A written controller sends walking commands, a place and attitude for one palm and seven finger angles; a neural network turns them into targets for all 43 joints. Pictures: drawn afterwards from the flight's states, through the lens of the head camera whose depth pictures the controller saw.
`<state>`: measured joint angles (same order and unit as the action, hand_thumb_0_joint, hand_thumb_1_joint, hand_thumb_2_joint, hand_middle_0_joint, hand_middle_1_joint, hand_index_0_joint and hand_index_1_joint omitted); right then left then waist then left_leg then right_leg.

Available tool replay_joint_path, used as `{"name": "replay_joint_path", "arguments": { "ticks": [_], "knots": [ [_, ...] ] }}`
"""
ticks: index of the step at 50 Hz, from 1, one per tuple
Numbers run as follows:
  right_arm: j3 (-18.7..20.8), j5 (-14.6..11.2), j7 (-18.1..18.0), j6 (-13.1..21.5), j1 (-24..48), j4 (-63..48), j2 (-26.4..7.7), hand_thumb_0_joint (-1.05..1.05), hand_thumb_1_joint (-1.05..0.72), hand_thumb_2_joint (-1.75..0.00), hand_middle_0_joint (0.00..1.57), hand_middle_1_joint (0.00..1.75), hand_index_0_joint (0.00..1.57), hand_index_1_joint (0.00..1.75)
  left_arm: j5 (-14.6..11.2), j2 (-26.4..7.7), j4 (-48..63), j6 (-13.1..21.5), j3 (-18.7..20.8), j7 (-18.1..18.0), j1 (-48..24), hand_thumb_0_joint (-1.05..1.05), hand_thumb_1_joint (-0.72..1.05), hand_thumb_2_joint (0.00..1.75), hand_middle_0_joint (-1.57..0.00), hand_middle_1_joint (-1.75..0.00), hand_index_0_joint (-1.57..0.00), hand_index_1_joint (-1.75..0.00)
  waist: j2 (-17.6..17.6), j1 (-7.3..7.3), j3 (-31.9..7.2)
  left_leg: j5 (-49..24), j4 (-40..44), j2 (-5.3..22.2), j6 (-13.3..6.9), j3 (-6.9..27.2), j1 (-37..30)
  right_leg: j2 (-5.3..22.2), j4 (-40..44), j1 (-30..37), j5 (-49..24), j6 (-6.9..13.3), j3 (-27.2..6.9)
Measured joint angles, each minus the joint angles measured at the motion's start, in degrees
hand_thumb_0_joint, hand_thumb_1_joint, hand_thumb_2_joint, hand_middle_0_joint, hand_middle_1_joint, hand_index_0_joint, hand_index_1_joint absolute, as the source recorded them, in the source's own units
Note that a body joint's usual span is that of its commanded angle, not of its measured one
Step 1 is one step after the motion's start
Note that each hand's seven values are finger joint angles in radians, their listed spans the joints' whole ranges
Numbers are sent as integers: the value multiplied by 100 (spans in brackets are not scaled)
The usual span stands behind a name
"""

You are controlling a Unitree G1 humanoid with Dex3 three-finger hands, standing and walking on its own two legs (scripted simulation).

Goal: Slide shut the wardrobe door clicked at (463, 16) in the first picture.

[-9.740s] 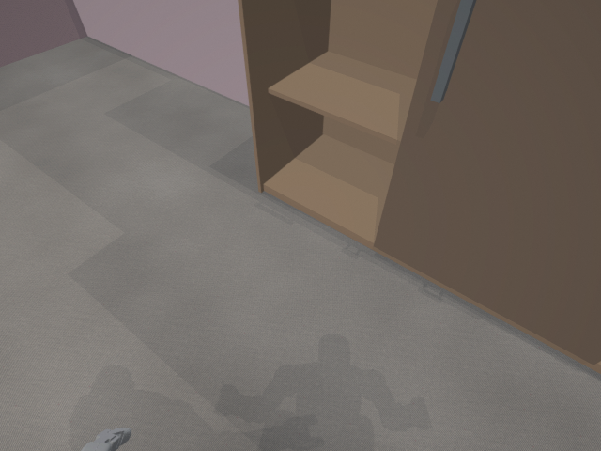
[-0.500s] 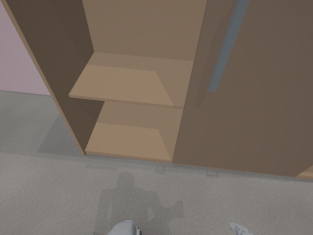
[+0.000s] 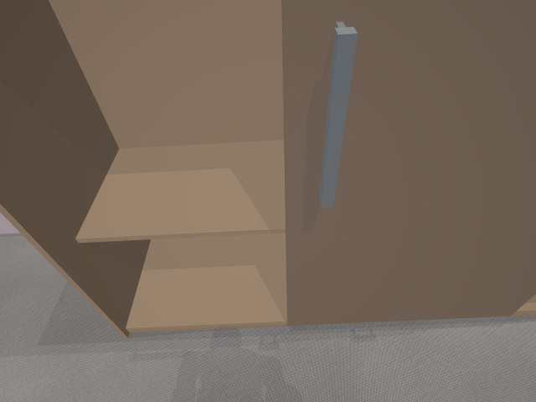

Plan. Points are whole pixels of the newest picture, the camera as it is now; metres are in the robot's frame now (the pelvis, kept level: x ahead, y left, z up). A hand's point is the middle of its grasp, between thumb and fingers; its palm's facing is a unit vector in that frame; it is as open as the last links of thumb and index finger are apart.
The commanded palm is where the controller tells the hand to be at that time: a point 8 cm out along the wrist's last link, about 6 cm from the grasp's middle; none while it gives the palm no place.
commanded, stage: come to a stop and stand still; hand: right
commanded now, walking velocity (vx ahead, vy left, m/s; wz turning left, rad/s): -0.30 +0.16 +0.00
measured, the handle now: (331, 129) +0.51 -0.09 +0.16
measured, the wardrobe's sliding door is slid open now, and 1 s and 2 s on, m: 0.62 0.62 0.62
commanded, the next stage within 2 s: look again from close up in 1.64 s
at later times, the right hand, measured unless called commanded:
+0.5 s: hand out of the picture +0.05 -0.12 -0.16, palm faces +0.01 +0.95 -0.30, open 7.4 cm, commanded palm none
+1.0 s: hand out of the picture -0.06 -0.15 -0.17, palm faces +0.07 +0.98 -0.20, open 7.4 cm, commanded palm none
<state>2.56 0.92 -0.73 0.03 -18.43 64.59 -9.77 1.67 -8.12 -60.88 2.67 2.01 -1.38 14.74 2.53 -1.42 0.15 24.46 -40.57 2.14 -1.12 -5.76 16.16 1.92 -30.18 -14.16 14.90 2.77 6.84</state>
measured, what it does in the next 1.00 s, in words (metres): steps on the spot: left foot, then right foot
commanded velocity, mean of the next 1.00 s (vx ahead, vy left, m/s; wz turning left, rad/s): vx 0.01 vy -0.03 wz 0.00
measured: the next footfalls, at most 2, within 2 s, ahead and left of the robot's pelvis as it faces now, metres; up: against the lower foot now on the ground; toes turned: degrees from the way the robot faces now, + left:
left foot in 0.38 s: +0.05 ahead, +0.17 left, +0.00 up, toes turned +4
right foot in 0.90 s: -0.01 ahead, -0.08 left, +0.00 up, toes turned -1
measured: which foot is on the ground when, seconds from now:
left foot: up 0.00-0.36, down 0.38-0.90, up 0.92-1.00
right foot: down 0.00-0.38, up 0.40-0.88, down 0.90-1.00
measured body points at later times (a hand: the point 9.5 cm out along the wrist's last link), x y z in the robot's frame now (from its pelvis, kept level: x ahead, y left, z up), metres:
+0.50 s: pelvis +0.00 +0.07 +0.00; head +0.02 +0.11 +0.45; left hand +0.03 +0.30 -0.18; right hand +0.05 -0.17 -0.13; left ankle +0.01 +0.17 -0.74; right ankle -0.01 -0.07 -0.70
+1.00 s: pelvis -0.03 +0.04 +0.01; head -0.04 +0.03 +0.46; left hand -0.02 +0.26 -0.15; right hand -0.06 -0.20 -0.16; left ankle -0.02 +0.15 -0.71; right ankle -0.06 -0.08 -0.74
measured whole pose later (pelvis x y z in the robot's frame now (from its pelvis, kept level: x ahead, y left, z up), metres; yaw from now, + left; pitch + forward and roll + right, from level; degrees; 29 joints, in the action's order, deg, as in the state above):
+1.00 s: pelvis -0.03 +0.04 +0.01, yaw +0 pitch -1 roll +0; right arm 3.0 1.5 -0.9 -2.3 -18.5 64.3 -11.2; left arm 1.7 -7.5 -61.5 0.1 1.3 -1.1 17.2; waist 2.0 -1.2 -0.4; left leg 20.2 -40.3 1.1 -0.5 -1.8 19.7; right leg 0.3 -22.2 -6.9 14.9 0.3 0.6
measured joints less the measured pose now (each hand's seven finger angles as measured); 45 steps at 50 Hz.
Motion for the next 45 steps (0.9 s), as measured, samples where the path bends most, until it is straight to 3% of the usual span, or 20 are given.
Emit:
{"name": "replay_joint_path", "arguments": {
  "ticks": [5, 12, 16, 19, 21, 24, 27, 31, 35, 40, 45],
  "knots": [
    [-101, -41, -49, -34, 210, -27, 101, 1, -91, -90, 20, 30, 20, 30, -57, 1, -154, -101, -81, -150, -146, 1, 96, 90, -20, -30, -20, -30, -59, 27, 264, -139, -133, 65, 167, 264, 184, -140, 628, 399, -264, 43, -16],
    [44, -3, -93, -296, 522, -320, -74, 1, -91, -90, 20, 30, 20, 30, -50, 49, -115, -326, 28, -149, -301, 1, 94, 90, -20, -30, -20, -30, -104, 83, 503, 5, -1064, -47, 225, 470, 618, 5, 607, 362, -259, -97, 14],
    [77, -14, -107, -296, 669, -458, -145, 1, -91, -90, 20, 30, 20, 30, -14, -20, -79, -392, 107, -99, -361, 1, 93, 90, -20, -30, -20, -30, -223, 126, 558, -71, -490, -15, 177, 429, 379, 129, 377, 212, -183, -250, 25],
    [47, 2, -118, -146, 658, -541, -183, 1, -91, -90, 20, 30, 20, 30, -44, -96, -67, -418, 149, -33, -330, 1, 92, 90, -20, -30, -20, -30, -277, 118, 476, -935, 766, 69, 153, 405, -141, 170, -22, 0, -10, -412, 52],
    [-2, 25, -147, -53, 698, -487, -93, 1, -91, -90, 20, 30, 20, 30, -87, -208, -62, -472, 182, 0, -369, 1, 91, 90, -20, -30, -20, -30, -489, 151, 495, -729, 707, -46, 57, 346, -136, 183, -531, -194, 643, -431, -185],
    [-87, 33, -134, -3, 704, -496, 44, 1, -91, -90, 20, 30, 20, 30, -96, -311, -42, -580, 216, 21, -379, 1, 91, 90, -20, -30, -19, -30, -612, 191, 445, -760, 804, -65, -69, 288, -177, -37, -1523, -497, 1256, -418, -496],
    [-107, 27, -138, -4, 709, -534, 136, 1, -91, -90, 20, 30, 20, 30, -92, -350, -43, -611, 211, 73, -369, 1, 91, 90, -20, -30, -19, -30, -582, 157, 389, -959, 1057, -58, -125, 293, -235, -150, -2236, -656, 1057, -451, -604],
    [-71, 35, -153, 7, 699, -628, 186, 1, -91, -90, 20, 30, 20, 30, -66, -383, -23, -636, 216, 143, -294, 1, 91, 90, -20, -30, -19, -30, -501, 79, 324, -1162, 1309, -35, -157, 248, -242, -164, -2530, -682, 727, -511, -718],
    [-26, 64, -142, 24, 617, -676, 151, 1, -92, -90, 21, 30, 21, 30, -42, -417, 0, -632, 209, 171, -231, 1, 91, 90, -20, -30, -19, -30, -399, -24, 303, -1323, 1482, 17, -154, 215, -217, -111, -2146, -515, 717, -524, -751],
    [21, 96, -103, -1, 385, -554, 76, 1, -91, -90, 21, 30, 21, 30, -54, -429, 39, -550, 171, 164, -211, 1, 91, 90, -20, -30, -19, -30, -288, -154, 259, -1507, 1662, 64, -81, 243, -202, -86, -1043, -101, 875, -453, -682],
    [33, 25, -79, -121, 111, -260, -18, 1, -91, -90, 21, 30, 20, 30, -49, -341, 64, -292, 82, 87, -66, 1, 91, 90, -20, -30, -19, -30, -309, -117, 78, -1360, 1337, -36, 79, 232, 1, -58, 600, 594, 256, -313, -649]
  ]
}}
